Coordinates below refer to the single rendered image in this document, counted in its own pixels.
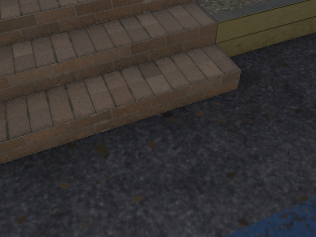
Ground stairs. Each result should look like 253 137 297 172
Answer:
0 0 241 165

